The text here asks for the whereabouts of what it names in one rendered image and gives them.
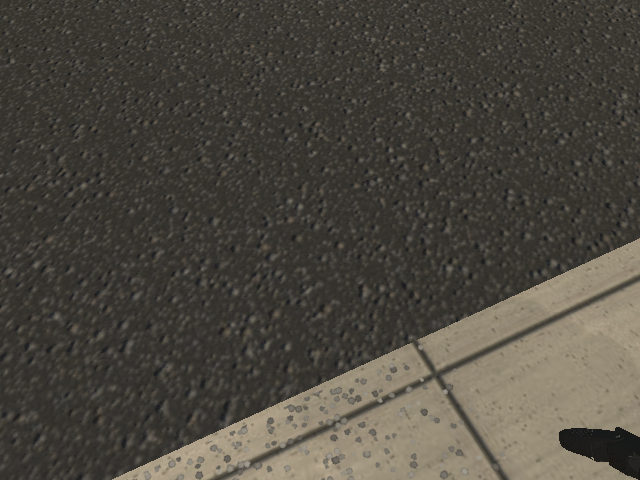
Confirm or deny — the right robot hand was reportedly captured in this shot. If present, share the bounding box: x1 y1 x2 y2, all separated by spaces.
559 427 640 480

